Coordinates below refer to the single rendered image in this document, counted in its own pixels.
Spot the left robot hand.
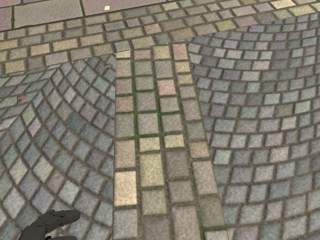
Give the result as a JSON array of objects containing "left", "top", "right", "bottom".
[{"left": 18, "top": 209, "right": 81, "bottom": 240}]

